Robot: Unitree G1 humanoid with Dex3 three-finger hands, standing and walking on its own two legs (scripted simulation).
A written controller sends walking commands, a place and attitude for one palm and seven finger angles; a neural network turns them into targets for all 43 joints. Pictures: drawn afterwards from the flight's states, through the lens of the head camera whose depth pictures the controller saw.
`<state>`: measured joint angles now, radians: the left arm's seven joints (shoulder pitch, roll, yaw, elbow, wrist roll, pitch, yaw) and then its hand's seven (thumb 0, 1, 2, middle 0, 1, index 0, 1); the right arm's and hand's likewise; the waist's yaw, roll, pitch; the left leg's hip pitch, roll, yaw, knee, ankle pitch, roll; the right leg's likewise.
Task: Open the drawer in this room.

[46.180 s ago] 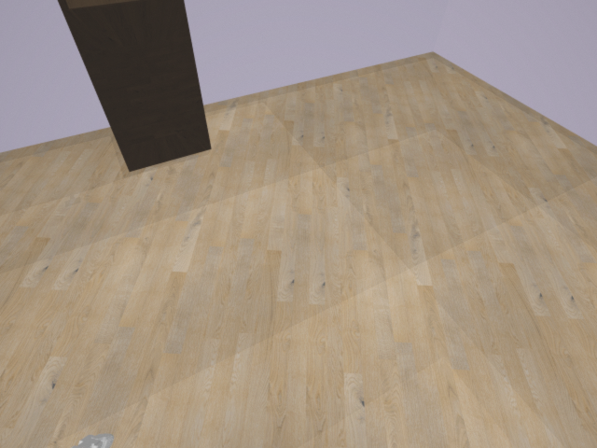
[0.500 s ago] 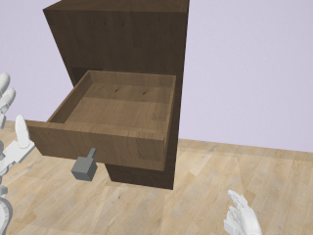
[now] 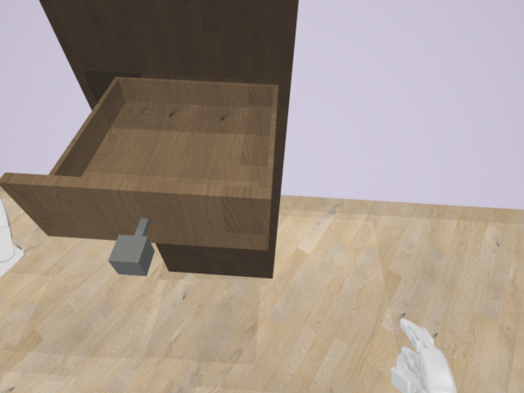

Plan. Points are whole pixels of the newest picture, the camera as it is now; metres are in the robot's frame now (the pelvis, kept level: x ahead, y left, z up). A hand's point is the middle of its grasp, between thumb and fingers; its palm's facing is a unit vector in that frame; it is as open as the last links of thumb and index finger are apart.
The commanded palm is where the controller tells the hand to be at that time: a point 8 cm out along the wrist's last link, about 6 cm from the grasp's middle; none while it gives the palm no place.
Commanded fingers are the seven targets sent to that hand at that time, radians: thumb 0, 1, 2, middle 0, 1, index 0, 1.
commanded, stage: step back with the hand held close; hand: left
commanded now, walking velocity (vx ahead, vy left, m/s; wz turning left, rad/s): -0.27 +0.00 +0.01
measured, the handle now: (137, 242) +0.31 +0.21 +0.06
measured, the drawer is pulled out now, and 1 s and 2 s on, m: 0.30 0.30 0.30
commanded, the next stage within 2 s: stop stepping back and stand still in 0.80 s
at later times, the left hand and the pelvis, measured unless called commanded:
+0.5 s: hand out of the picture +0.12 +0.24 +0.24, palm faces +0.53 -0.72 -0.46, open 7.4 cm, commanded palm +0.05 +0.28 +0.25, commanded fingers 0.00 0.90 0.90 -0.20 -0.30 -0.20 -0.30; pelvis -0.07 +0.00 -0.01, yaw +1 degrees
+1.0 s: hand out of the picture -0.01 +0.22 +0.25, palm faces +0.42 -0.79 -0.45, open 7.4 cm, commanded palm -0.08 +0.27 +0.25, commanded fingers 0.00 0.90 0.90 -0.20 -0.30 -0.20 -0.30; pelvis -0.21 -0.01 +0.00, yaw -1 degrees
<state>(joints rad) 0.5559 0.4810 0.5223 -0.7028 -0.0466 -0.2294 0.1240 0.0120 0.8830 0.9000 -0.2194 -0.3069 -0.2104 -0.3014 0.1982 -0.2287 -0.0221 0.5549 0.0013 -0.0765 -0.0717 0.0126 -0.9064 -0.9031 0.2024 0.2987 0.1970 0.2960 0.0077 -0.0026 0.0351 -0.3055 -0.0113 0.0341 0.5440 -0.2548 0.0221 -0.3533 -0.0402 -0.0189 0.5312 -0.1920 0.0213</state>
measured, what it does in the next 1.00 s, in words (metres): walks backwards: right foot, then left foot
